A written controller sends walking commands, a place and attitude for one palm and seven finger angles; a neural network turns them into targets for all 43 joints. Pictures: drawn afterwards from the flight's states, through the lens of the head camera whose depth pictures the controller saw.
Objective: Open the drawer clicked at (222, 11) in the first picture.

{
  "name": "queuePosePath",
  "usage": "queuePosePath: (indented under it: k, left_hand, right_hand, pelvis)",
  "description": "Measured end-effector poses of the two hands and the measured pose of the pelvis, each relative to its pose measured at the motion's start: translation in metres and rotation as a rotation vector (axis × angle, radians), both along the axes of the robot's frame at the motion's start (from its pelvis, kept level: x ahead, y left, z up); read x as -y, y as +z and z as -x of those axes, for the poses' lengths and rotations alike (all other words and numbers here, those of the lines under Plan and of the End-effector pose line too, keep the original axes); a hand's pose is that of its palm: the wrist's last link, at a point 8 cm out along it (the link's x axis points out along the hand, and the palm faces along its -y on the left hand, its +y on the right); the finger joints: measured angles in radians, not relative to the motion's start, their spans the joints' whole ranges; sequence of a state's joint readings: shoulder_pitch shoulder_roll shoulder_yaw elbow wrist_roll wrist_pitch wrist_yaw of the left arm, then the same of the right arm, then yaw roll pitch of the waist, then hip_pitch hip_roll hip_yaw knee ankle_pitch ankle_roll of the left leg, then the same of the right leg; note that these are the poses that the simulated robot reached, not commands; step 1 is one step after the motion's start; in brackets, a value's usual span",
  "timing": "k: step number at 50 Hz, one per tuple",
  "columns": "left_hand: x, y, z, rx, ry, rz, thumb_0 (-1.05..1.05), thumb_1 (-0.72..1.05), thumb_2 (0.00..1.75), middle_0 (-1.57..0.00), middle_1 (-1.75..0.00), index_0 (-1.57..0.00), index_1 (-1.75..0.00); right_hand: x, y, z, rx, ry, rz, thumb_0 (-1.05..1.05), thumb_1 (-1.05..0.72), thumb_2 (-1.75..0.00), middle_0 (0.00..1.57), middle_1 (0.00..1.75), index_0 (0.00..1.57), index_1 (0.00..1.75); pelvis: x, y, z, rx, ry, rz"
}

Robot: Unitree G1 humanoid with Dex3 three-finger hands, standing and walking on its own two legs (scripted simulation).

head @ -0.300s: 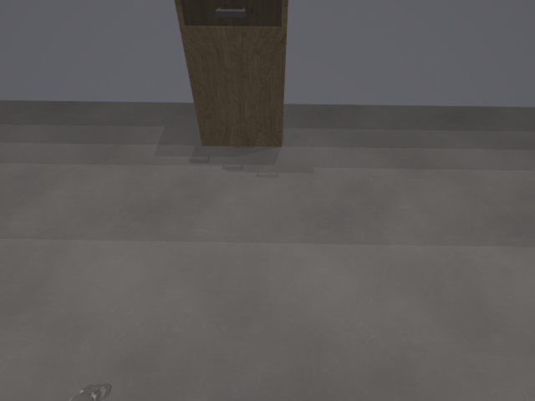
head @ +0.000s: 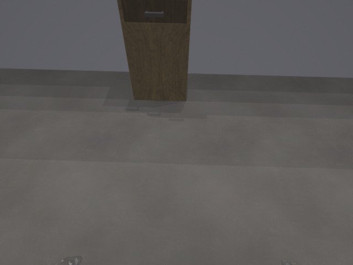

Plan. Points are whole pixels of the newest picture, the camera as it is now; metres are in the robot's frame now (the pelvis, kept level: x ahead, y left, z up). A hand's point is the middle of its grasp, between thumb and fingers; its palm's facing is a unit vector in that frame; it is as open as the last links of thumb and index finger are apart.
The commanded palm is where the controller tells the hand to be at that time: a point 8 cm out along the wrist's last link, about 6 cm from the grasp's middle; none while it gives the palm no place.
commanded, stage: stand and wait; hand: left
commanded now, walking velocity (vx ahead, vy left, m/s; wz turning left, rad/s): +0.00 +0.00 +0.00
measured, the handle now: (154, 13) +1.55 +0.24 -0.02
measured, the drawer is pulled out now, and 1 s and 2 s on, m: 0.00 0.00 0.00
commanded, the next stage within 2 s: look at it before walking up in 0.82 s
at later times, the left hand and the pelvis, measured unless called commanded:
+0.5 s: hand out of the picture +0.05 +0.25 -0.15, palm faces -0.03 -0.94 -0.34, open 7.4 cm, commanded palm none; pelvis -0.02 +0.00 +0.00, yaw +0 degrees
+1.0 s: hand out of the picture +0.05 +0.25 -0.15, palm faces -0.04 -0.94 -0.33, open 7.3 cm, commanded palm none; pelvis -0.02 +0.00 +0.01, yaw +0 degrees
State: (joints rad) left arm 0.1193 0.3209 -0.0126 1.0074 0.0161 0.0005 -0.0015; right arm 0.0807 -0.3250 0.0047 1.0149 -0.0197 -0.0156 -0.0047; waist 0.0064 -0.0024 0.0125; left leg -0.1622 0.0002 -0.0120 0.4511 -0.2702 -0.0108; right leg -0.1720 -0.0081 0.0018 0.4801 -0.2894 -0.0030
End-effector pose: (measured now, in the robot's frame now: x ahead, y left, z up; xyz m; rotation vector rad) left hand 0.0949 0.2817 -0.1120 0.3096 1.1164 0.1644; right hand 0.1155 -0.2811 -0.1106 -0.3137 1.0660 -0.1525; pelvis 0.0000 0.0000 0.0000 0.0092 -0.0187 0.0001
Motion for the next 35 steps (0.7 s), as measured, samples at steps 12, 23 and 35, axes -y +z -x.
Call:
queuePosePath:
  k: [12,23,35]
  left_hand:
    - [-0.006,-0.004,0.035,-0.087,0.028,-0.014,0.01,0.91,0.90,-0.20,-0.29,-0.21,-0.30]
    - [-0.009,-0.002,0.047,-0.099,0.028,-0.018,0.01,0.91,0.90,-0.20,-0.29,-0.21,-0.30]
    - [-0.007,-0.002,0.046,-0.086,0.013,-0.007,0.01,0.91,0.90,-0.20,-0.29,-0.21,-0.30]
  right_hand:
    - [0.014,-0.004,0.041,-0.103,-0.039,0.021,0.00,-0.91,-0.90,0.20,0.30,0.20,0.30]
    - [0.016,-0.006,0.066,-0.146,-0.056,0.018,0.00,-0.91,-0.90,0.20,0.30,0.20,0.30]
    - [0.010,-0.006,0.072,-0.140,-0.057,0.007,0.00,-0.91,-0.90,0.20,0.30,0.20,0.30]
  pelvis:
    - [0.003,0.002,0.008,0.009,-0.001,0.003]
    - [0.003,0.004,0.017,0.016,-0.003,0.004]
    - [0.000,0.005,0.024,0.015,-0.006,0.004]
